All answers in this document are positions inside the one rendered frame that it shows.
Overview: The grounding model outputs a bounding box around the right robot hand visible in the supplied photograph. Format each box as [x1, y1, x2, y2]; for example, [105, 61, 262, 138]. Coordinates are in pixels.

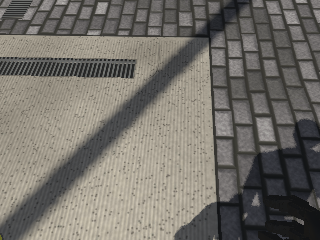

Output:
[258, 195, 320, 240]

